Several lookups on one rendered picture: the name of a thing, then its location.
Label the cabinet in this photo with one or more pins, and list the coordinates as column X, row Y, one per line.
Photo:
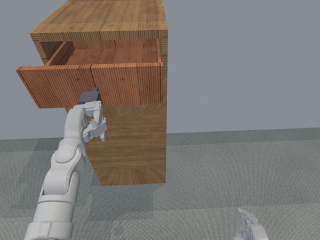
column 134, row 151

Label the handle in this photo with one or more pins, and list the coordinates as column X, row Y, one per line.
column 90, row 96

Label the robot left forearm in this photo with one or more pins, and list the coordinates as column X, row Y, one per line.
column 54, row 212

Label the right robot hand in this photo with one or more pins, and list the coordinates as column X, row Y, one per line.
column 256, row 231

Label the left robot hand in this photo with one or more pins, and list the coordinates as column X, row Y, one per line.
column 78, row 126

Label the drawer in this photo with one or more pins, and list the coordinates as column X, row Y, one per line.
column 127, row 72

